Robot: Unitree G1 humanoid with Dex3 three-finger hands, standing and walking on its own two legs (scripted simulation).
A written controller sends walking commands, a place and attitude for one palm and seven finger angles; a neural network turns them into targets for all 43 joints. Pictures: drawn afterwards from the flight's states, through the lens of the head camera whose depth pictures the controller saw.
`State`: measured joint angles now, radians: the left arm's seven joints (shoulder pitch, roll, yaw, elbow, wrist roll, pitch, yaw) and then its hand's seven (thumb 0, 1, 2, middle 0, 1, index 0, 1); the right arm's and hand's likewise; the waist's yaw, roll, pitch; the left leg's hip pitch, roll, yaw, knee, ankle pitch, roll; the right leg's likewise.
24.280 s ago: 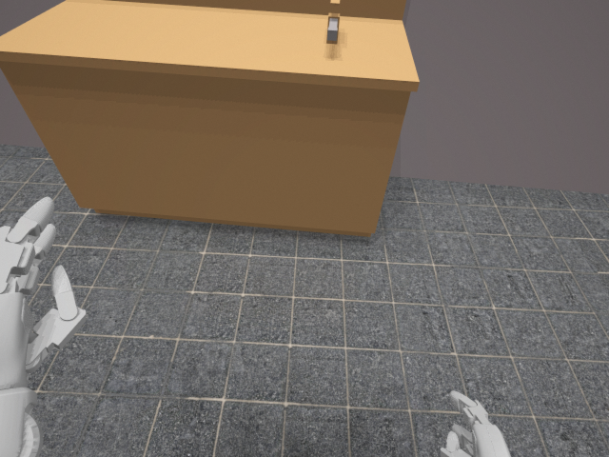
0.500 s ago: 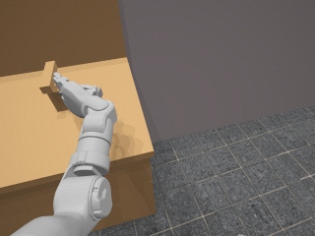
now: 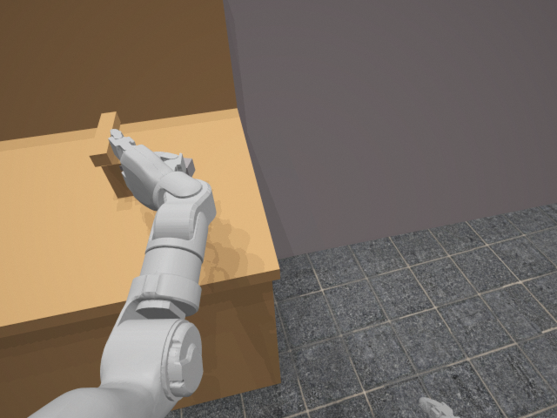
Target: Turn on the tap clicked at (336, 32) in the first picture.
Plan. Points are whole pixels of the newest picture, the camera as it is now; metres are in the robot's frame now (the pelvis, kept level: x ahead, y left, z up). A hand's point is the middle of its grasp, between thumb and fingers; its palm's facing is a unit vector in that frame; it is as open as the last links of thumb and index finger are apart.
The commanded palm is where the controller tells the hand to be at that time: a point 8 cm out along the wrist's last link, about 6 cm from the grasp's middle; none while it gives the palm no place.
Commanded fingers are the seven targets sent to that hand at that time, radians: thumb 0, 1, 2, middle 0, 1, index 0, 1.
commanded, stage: draw the hand back beside the body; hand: left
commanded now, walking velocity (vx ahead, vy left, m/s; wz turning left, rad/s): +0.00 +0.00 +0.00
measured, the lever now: (185, 168) +0.52 +0.20 +0.09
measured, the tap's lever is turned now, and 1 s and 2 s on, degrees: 69 69 69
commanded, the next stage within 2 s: step back with the hand held close in 1.50 s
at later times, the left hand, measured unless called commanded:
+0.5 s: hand (134, 213) +0.32 +0.20 +0.18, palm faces +0.28 -0.94 -0.21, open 7.7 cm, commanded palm +0.29 +0.24 +0.17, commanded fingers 0.00 0.90 0.90 -0.17 -0.23 -0.17 -0.23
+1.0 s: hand (82, 261) +0.25 +0.24 +0.17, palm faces +0.33 -0.91 -0.27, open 7.5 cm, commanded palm +0.21 +0.28 +0.18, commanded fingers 0.00 0.90 0.90 -0.20 -0.30 -0.20 -0.30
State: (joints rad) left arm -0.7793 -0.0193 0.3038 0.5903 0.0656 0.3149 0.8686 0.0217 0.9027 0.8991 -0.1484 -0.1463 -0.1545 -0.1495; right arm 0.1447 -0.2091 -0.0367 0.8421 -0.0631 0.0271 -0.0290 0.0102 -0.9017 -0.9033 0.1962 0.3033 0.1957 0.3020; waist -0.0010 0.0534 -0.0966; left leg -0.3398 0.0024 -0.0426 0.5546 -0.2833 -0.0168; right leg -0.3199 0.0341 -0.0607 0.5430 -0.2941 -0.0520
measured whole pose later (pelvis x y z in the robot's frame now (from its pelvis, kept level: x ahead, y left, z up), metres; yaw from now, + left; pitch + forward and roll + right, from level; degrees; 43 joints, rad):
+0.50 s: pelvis -0.01 +0.01 +0.01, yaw -3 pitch -4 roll +0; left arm -0.15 0.28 0.14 0.10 -0.08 -0.05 0.15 0.02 0.90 0.90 -0.16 -0.19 -0.17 -0.20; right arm 0.20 -0.26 -0.02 0.73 0.01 -0.01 -0.07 0.01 -0.90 -0.90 0.20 0.30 0.19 0.30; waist 0.03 0.07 0.03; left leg -0.09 0.01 0.01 0.37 -0.21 0.00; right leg -0.09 0.04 -0.01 0.36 -0.20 -0.04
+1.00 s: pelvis -0.01 +0.02 +0.02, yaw -3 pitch -6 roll +0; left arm 0.18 0.29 0.20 -0.18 -0.07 -0.09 0.11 0.02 0.90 0.90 -0.19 -0.27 -0.20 -0.27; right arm 0.16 -0.21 0.01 0.69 -0.01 -0.03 -0.05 0.01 -0.90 -0.90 0.20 0.30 0.20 0.30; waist 0.06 0.07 0.05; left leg -0.04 0.00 0.01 0.33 -0.19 0.01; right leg -0.03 0.03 0.00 0.29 -0.17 -0.02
